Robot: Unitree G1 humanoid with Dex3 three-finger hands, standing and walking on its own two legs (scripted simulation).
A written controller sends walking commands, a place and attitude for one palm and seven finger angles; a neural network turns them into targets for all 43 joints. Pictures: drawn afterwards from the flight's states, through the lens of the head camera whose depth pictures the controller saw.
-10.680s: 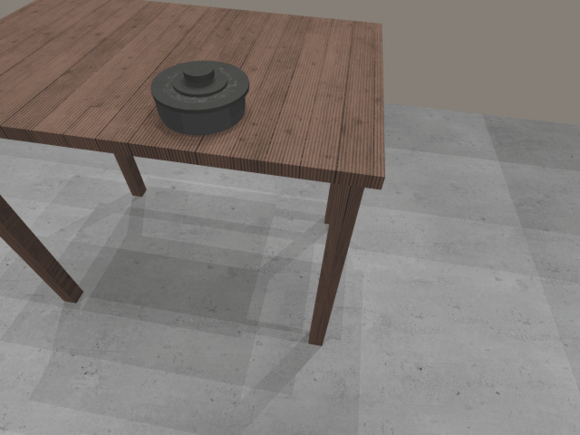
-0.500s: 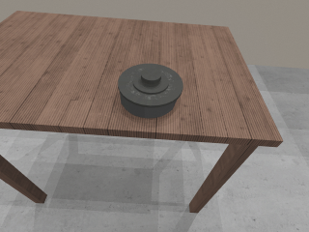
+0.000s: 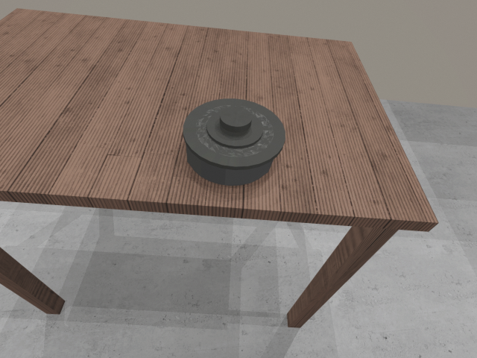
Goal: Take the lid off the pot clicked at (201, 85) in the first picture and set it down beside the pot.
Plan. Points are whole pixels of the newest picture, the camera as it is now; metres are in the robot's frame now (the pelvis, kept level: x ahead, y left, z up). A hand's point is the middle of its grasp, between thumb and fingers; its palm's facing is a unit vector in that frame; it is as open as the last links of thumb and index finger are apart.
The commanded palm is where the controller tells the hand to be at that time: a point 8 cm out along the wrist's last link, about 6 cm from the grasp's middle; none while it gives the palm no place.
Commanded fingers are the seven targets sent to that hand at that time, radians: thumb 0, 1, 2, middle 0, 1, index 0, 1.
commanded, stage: look again from close up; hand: left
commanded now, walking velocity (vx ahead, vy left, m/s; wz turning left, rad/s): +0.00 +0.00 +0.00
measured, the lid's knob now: (235, 119) +0.46 +0.05 +0.16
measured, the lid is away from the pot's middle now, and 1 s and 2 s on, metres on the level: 0.00 0.00 0.00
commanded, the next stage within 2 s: lift the closed hand beside the body in 0.56 s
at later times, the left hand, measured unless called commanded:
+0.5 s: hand out of the picture +0.01 +0.15 -0.18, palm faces +0.04 -0.99 -0.16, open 7.3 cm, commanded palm none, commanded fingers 0.00 0.90 0.90 -0.20 -0.30 -0.20 -0.30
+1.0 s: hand (140, 348) +0.14 +0.15 +0.00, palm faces +0.22 -0.93 -0.29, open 5.2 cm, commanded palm +0.08 +0.20 +0.04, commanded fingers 0.00 0.90 0.90 -0.99 -1.16 -0.99 -1.16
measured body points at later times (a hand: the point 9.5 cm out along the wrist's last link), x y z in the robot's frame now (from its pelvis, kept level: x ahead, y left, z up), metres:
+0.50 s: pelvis +0.01 -0.01 +0.00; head +0.02 +0.01 +0.45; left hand +0.01 +0.21 -0.17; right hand +0.01 -0.23 -0.15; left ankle -0.02 +0.02 -0.73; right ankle -0.01 -0.19 -0.73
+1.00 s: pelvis -0.01 -0.06 +0.00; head -0.04 -0.06 +0.45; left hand +0.12 +0.20 +0.02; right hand +0.20 -0.29 -0.04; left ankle -0.02 +0.02 -0.73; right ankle -0.01 -0.18 -0.73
